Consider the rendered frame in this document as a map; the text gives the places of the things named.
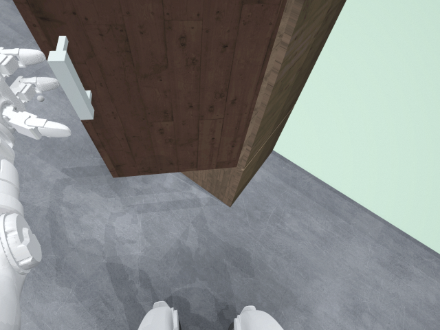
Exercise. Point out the robot shin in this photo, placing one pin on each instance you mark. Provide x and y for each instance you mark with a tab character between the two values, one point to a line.
160	304
248	308

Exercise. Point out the cupboard door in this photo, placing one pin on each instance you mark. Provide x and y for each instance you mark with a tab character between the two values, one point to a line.
174	83

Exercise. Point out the handle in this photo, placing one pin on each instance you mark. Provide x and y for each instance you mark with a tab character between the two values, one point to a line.
67	76

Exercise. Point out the left robot shin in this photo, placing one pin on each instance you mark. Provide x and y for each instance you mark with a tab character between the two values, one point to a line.
160	304

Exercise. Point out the left robot forearm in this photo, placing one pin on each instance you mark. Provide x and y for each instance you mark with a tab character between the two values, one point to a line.
9	177

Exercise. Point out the right robot shin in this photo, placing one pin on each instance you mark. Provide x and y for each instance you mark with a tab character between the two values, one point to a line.
248	308

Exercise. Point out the robot left hand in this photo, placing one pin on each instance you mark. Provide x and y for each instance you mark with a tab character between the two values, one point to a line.
21	91

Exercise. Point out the robot left upper arm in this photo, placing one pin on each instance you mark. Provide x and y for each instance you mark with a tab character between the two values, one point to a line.
19	252

